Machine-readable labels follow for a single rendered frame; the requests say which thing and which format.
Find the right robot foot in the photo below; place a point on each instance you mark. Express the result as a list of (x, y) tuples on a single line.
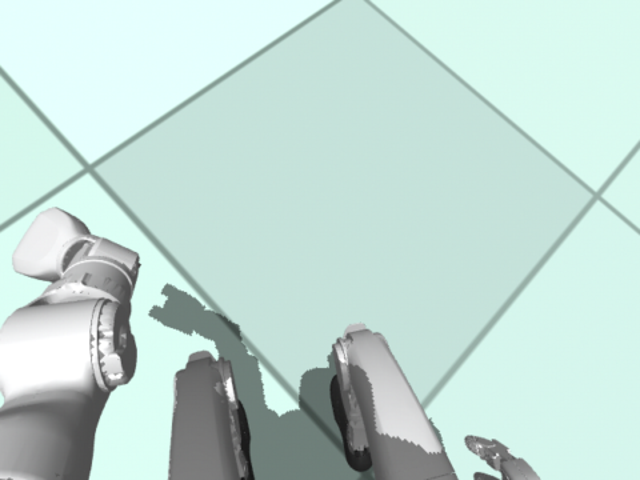
[(358, 460)]

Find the left robot arm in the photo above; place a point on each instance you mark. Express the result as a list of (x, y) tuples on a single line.
[(61, 355)]

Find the left robot foot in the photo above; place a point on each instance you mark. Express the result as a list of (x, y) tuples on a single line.
[(245, 442)]

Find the right robot hand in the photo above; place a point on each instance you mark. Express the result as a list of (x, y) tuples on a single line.
[(499, 458)]

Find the left robot hand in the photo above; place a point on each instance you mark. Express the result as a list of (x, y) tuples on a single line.
[(36, 254)]

